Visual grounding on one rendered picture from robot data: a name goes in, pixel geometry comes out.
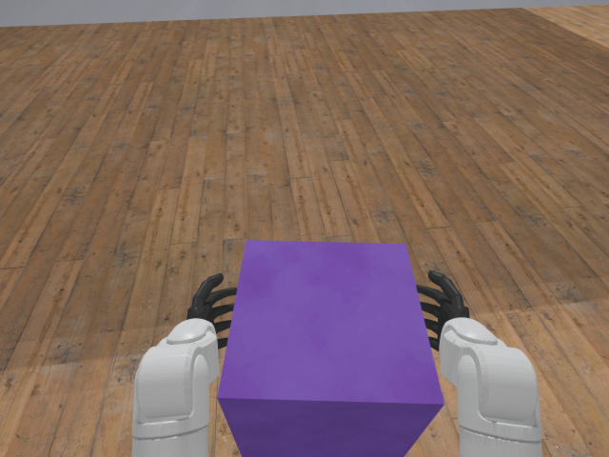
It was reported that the carton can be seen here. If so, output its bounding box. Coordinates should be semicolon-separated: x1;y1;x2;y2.
217;240;444;457

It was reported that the right robot forearm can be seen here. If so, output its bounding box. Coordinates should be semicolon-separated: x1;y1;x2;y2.
439;317;542;457

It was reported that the right robot hand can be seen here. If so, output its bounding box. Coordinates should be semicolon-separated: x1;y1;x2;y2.
416;270;470;351

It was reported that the left robot forearm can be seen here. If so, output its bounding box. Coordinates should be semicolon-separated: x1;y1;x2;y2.
131;318;220;457

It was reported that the left robot hand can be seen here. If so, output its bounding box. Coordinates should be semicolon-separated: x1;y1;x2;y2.
187;273;237;349

